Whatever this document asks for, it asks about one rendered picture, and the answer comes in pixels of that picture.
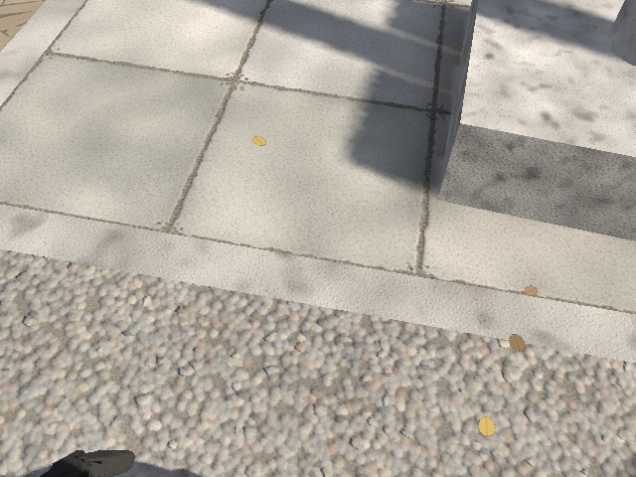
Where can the robot left hand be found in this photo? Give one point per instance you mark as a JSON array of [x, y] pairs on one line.
[[101, 463]]

